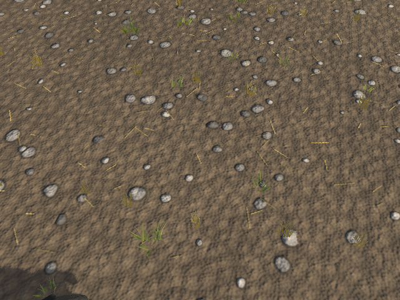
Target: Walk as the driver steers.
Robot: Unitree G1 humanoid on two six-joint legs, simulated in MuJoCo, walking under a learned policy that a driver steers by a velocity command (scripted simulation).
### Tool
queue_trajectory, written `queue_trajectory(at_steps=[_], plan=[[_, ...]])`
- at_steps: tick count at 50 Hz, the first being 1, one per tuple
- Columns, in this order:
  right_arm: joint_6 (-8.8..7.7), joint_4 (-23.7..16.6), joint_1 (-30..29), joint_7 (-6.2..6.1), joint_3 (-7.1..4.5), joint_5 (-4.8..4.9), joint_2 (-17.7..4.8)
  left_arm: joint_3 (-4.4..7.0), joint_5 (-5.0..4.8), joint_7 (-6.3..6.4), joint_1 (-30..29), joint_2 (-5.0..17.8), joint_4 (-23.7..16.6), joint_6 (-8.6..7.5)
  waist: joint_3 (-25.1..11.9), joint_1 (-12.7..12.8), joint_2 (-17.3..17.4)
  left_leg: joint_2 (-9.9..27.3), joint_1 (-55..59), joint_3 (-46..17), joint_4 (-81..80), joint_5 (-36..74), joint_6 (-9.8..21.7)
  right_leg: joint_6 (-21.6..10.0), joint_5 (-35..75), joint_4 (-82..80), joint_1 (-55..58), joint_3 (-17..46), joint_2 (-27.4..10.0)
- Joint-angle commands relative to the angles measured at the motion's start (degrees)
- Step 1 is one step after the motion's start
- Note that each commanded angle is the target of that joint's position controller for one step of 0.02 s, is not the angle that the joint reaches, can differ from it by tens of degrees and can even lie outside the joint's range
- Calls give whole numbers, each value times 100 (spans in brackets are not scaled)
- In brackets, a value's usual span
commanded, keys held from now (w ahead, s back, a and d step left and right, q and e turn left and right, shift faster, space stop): q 0.12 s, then e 0.88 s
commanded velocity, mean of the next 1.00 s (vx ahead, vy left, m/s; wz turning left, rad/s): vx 0.12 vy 0.00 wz -0.18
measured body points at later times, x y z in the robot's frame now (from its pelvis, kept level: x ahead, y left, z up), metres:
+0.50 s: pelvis +0.16 +0.03 +0.01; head +0.20 +0.04 +0.45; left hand +0.23 +0.32 -0.13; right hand +0.37 -0.21 -0.07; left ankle +0.23 +0.14 -0.73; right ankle +0.12 -0.12 -0.66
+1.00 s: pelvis +0.18 -0.02 +0.02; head +0.20 -0.06 +0.46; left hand +0.37 +0.23 -0.07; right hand +0.25 -0.34 -0.10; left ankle +0.24 +0.14 -0.66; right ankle +0.17 -0.10 -0.73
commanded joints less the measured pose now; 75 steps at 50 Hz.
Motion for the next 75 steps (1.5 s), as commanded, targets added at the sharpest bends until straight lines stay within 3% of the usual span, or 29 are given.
queue_trajectory(at_steps=[1, 5, 10, 16, 17, 18, 19, 20, 22, 24, 29, 33, 35, 36, 37, 38, 39, 42, 49, 59, 60, 61, 62, 63, 64, 67, 70, 72, 75], plan=[[-79, -639, -516, 2, -213, -69, -745, 213, 46, 47, 662, 628, -90, 43, 9, 536, -529, 721, -2428, 0, 788, 674, -170, -864, 18, -1509, 2115, 2142, -1855], [76, -767, -461, 28, -178, -52, -340, 241, 34, 67, 403, 686, 84, 16, 31, 219, -831, 813, -1970, 387, 82, 719, -408, -967, 3217, -1531, 1532, 660, -1629], [27, -860, -922, 121, -6, -147, 19, 265, -59, 103, 420, 884, 407, 177, -344, 306, -688, 659, -973, 663, -1876, 2136, -359, -1027, 3715, -1556, 1357, -75, -1386], [-139, -757, -987, 138, -166, -263, -425, 233, -255, 27, 595, 984, 750, 256, -505, 84, -587, 347, 513, 788, -3960, 3303, 75, -593, 2956, -479, 1604, 342, -1198], [-149, -742, -756, 58, -264, -335, -817, 163, -140, 19, 766, 800, 745, 208, -822, 49, -301, 916, 1433, 363, -3860, 5272, 292, -277, 2134, 85, 1180, 223, -865], [-72, -825, -551, -35, -301, -519, -1117, 6, 18, -10, 1272, 391, 706, 159, -1556, 173, 634, 2311, 3114, -762, -3218, 7444, 1089, 137, -434, 1309, -170, 25, -440], [30, -823, -455, -42, -226, -427, -790, -34, -72, -2, 1400, 421, 764, 247, -2222, -32, 1120, 2930, 3223, -1405, -3323, 7334, 1744, 353, -3180, 2448, -515, 274, -245], [95, -782, -526, -14, -194, -311, -678, 133, -205, 10, 1177, 913, 763, 373, -1920, -110, 733, 2707, 2734, -1181, -3600, 6168, 1680, 419, -3307, 3135, -786, 415, -346], [108, -738, -1088, -21, -174, -193, -611, 213, -195, 151, 963, 904, 741, 626, -983, 110, 486, 2296, 1713, -598, -4135, 4203, 1327, 536, -2642, 3482, -1167, 290, -505], [91, -698, -1621, -27, -173, -259, -550, 235, -133, 284, 1162, 750, 774, 874, -553, 414, 667, 2034, 498, -44, -4593, 3129, 1174, 692, -1994, 3420, -558, 156, -537], [53, -486, -1895, -119, -214, -278, -500, 207, -71, 260, 836, 502, 458, 974, -517, 383, 699, 2039, 162, 643, -4709, 2610, 1158, 536, -1195, 2277, 5, -50, -665], [132, -293, -1843, -150, -288, -162, -723, 260, -73, 88, 780, 662, 285, 971, -623, 399, 649, 2293, 447, 676, -4453, 2519, 1037, 244, -945, 1342, 457, -248, -625], [184, -189, -1873, -155, -291, -39, -680, 325, -37, 35, 1117, 708, 396, 967, -570, 587, 446, 2068, 236, 979, -3912, 1952, 628, -49, -346, 348, 1066, -427, -382], [218, -44, -1595, -143, -265, -35, -484, 392, 11, 55, 1221, 889, 404, 958, -326, 556, -164, 1713, -180, 1358, -3103, 1245, 175, -303, 206, -382, 1314, 68, -508], [243, -162, -1421, -108, -174, -263, -146, 540, -8, 186, 1140, 1592, 220, 946, -87, 278, -2098, 802, -1521, 1959, -1340, -433, -531, -1012, 1802, -1049, 1714, 2162, -1931], [230, -410, -2126, -162, -235, -257, -361, 524, 203, 132, 1098, 1762, 63, 833, -89, 628, -1957, 281, -2034, 994, -217, -1214, -553, -1862, 1716, -1434, 1202, 3068, -2421], [235, -392, -2205, -194, -291, -177, -505, 492, 265, 97, 929, 1609, 42, 698, -108, 573, -1391, 405, -2086, 611, 238, -819, -434, -1737, 1101, -1515, 1105, 2725, -2192], [262, -79, -1780, -290, -393, -225, -586, 350, -64, 196, 244, 1091, -79, 609, -187, 224, -971, 542, -2008, 438, 263, 387, -429, -1036, 839, -1299, 1229, 1909, -1562], [123, -85, -1896, -205, -304, -135, -322, 377, -81, 345, 583, 1133, -130, 698, -496, 383, -944, 342, -1718, 323, -1115, 865, -685, -1108, 1287, -1048, 1915, 1995, -1329], [-97, 87, -1339, 36, -310, -69, -513, 415, -163, 276, 23, 1182, -363, 878, -609, 161, -1088, 152, 47, 374, -3593, 1218, -481, -986, 1827, -520, 1490, 2822, -1023], [-114, 166, -1149, 57, -325, -96, -558, 383, -189, 299, -1, 1096, -378, 898, -639, 71, -1004, 288, 569, 414, -4250, 1999, -373, -761, 1467, -347, 1276, 2679, -832], [-99, 155, -1093, 42, -376, -183, -833, 314, -127, 308, 238, 863, -361, 897, -754, 196, -434, 1065, 1214, -226, -4417, 2534, -95, -452, 361, 226, 755, 2285, -471], [-32, 72, -1369, 0, -432, -284, -1267, 254, -80, 291, 590, 627, -395, 852, -581, 602, 1059, 2062, 1561, -1453, -4414, 3876, 671, -88, -1927, 1174, -293, 1286, 526], [-41, 27, -1316, 18, -373, -391, -1018, 377, -12, 301, 476, 1074, -382, 793, -506, 338, 1154, 2692, 1200, -2130, -4518, 3980, 1479, 204, -2878, 2444, -681, 1077, 491], [-69, -27, -1474, 21, -282, -344, -782, 470, -32, 305, 509, 1316, -260, 779, -396, 364, 682, 2483, 1005, -1817, -4504, 3652, 1503, 303, -2584, 3117, -635, 1229, 335], [-111, 57, -1889, 55, -28, -166, -211, 324, 44, 329, 580, 726, -1, 872, -221, 517, 549, 1618, 820, -869, -4403, 3143, 959, 602, -1735, 2781, -262, 1235, 53], [17, 217, -1618, 52, -122, -127, -625, 176, 38, 277, 92, 409, -85, 771, -143, 228, 848, 1184, 912, -583, -4232, 3581, 864, 750, -1593, 1045, 325, 368, -83], [95, 268, -1272, 24, -227, -105, -1009, 247, -96, 309, 19, 625, -51, 729, -242, 64, 894, 1311, 1232, -996, -4124, 3748, 973, 724, -1384, 383, 458, 284, 64], [134, 212, -1409, 2, -244, 37, -1045, 309, -114, 337, 375, 745, 147, 705, -270, 281, 875, 1255, 1111, -1320, -4019, 3707, 844, 441, -235, -1032, 1145, 265, 109]])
